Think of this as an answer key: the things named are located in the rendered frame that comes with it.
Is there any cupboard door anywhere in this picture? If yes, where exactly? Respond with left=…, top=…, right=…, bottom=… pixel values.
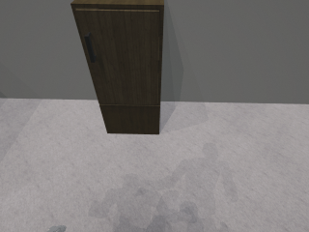
left=75, top=9, right=159, bottom=105

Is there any handle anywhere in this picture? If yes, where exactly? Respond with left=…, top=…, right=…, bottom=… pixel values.
left=84, top=32, right=97, bottom=63

